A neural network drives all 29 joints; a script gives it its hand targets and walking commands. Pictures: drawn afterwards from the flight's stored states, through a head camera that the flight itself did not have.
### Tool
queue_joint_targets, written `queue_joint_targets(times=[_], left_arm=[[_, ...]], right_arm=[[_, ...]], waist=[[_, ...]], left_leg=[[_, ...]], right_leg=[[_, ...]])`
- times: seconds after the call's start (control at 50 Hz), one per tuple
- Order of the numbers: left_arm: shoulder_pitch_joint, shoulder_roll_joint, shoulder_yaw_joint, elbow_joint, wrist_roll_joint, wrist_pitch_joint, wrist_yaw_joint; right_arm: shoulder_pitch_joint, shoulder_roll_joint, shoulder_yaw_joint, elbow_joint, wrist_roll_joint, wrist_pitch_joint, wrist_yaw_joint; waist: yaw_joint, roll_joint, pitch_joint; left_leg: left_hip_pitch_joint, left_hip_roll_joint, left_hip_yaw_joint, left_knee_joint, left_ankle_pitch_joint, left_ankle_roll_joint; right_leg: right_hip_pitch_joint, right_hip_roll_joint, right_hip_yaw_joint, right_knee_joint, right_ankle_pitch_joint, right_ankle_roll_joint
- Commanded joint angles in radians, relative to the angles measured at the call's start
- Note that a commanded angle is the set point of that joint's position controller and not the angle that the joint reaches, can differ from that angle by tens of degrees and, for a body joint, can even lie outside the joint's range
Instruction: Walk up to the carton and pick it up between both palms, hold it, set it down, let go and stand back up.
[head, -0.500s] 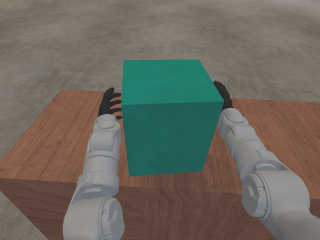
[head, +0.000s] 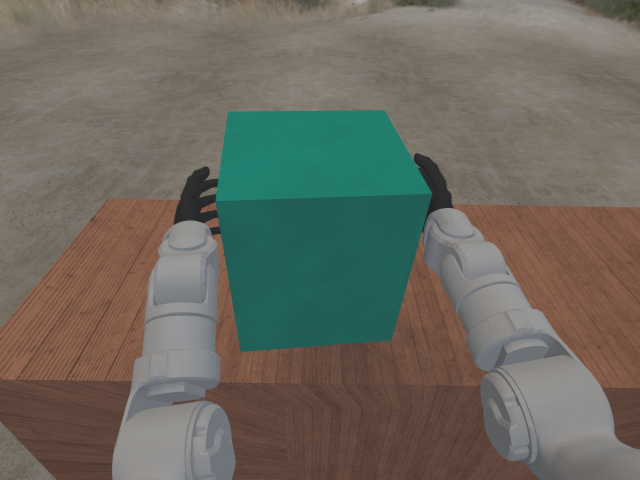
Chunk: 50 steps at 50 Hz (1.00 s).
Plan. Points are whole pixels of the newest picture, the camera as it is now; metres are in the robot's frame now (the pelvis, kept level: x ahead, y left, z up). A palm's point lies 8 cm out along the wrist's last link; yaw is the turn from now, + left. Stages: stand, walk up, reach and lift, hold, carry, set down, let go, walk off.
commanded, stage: reach and lift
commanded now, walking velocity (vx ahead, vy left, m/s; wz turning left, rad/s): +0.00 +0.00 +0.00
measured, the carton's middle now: (312, 230) +0.42 +0.00 +0.16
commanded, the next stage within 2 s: hold in 1.50 s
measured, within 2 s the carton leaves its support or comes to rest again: neither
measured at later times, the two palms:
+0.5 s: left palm (194, 214) +0.38 +0.14 +0.22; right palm (449, 204) +0.37 -0.16 +0.23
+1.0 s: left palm (190, 204) +0.38 +0.15 +0.24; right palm (451, 189) +0.37 -0.15 +0.25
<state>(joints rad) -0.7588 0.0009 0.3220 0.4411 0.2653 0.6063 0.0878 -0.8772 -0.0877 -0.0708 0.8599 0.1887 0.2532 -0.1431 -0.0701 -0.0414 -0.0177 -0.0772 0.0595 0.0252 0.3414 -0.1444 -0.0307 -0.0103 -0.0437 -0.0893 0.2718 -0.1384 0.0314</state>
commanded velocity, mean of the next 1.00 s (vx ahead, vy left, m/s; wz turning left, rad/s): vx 0.00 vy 0.00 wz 0.00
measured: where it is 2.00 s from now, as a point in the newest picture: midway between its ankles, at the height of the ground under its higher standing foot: outside the picture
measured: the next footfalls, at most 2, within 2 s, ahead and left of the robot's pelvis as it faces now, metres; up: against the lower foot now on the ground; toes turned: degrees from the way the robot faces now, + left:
none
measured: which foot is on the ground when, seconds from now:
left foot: down 0.00-1.00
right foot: down 0.00-1.00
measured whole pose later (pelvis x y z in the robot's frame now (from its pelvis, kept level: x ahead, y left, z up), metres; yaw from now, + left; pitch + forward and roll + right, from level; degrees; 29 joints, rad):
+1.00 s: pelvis +0.00 +0.00 +0.00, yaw +0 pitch -7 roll -1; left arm -0.81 0.02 0.36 0.36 0.27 0.76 0.03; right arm -0.94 -0.12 -0.01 0.73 0.31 0.46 -0.23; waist -0.10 -0.02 -0.06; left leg -0.09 0.05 -0.01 0.36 -0.15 -0.03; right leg -0.01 -0.03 -0.06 0.28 -0.14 0.03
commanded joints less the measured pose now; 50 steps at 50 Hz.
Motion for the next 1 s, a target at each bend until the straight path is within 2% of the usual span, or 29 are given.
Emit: queue_joint_targets(times=[0.0, 0.08, 0.12, 0.24, 0.34, 0.44, 0.52, 0.58, 0.68, 0.98], left_arm=[[-0.761, -0.604, -0.483, -0.223, -0.177, -0.041, -0.178], [-0.786, -0.605, -0.488, -0.239, -0.174, -0.021, -0.184], [-0.798, -0.603, -0.478, -0.226, -0.168, -0.011, -0.189], [-0.814, -0.603, -0.447, -0.207, -0.166, 0.003, -0.194], [-0.814, -0.592, -0.405, -0.15, -0.147, 0.013, -0.206], [-0.84, -0.599, -0.424, -0.177, -0.167, 0.004, -0.202], [-0.841, -0.586, -0.42, -0.184, -0.168, 0.011, -0.21], [-0.858, -0.588, -0.419, -0.183, -0.169, 0.017, -0.214], [-0.862, -0.582, -0.442, -0.231, -0.186, 0.024, -0.216], [-0.883, -0.569, -0.44, -0.266, -0.201, 0.071, -0.216]], right_arm=[[-0.785, 0.581, 0.3, -0.374, 0.091, -0.033, 0.076], [-0.773, 0.589, 0.294, -0.382, 0.1, 0.006, 0.064], [-0.784, 0.598, 0.291, -0.381, 0.103, 0.019, 0.067], [-0.827, 0.617, 0.304, -0.411, 0.111, 0.039, 0.066], [-0.843, 0.617, 0.287, -0.38, 0.104, 0.05, 0.065], [-0.862, 0.624, 0.304, -0.404, 0.127, 0.054, 0.057], [-0.839, 0.628, 0.312, -0.399, 0.141, 0.074, 0.043], [-0.85, 0.627, 0.298, -0.401, 0.144, 0.086, 0.04], [-0.825, 0.625, 0.323, -0.425, 0.179, 0.11, 0.027], [-0.852, 0.622, 0.35, -0.477, 0.241, 0.178, 0.017]], waist=[[-0.031, 0.083, -0.463], [-0.055, 0.099, -0.415], [-0.047, 0.099, -0.407], [-0.032, 0.072, -0.434], [-0.019, 0.051, -0.406], [-0.025, 0.061, -0.467], [-0.032, 0.052, -0.448], [-0.036, 0.066, -0.435], [-0.047, 0.085, -0.466], [-0.033, 0.072, -0.473]], left_leg=[[0.201, -0.106, -0.005, 0.018, 0.28, -0.036], [0.174, -0.107, -0.008, 0.006, 0.224, -0.036], [0.154, -0.108, -0.005, -0.007, 0.176, -0.033], [0.145, -0.108, -0.004, -0.014, 0.17, -0.021], [0.113, -0.107, 0.004, -0.035, 0.108, -0.006], [0.143, -0.108, -0.004, -0.012, 0.18, -0.009], [0.134, -0.113, 0.0, -0.015, 0.166, -0.004], [0.116, -0.115, -0.001, -0.021, 0.147, -0.006], [0.139, -0.117, -0.005, -0.001, 0.209, -0.017], [0.116, -0.114, -0.015, -0.002, 0.207, -0.015]], right_leg=[[0.06, 0.117, 0.002, 0.004, 0.233, 0.014], [0.049, 0.114, 0.008, -0.001, 0.175, 0.015], [0.043, 0.11, 0.011, -0.005, 0.137, 0.013], [0.062, 0.117, 0.014, -0.005, 0.134, 0.013], [0.059, 0.113, 0.017, -0.015, 0.088, 0.015], [0.068, 0.121, 0.019, -0.008, 0.145, 0.015], [0.074, 0.117, 0.025, -0.014, 0.146, 0.019], [0.07, 0.115, 0.028, -0.017, 0.129, 0.02], [0.082, 0.12, 0.032, -0.005, 0.179, 0.024], [0.084, 0.131, 0.041, -0.003, 0.158, 0.023]])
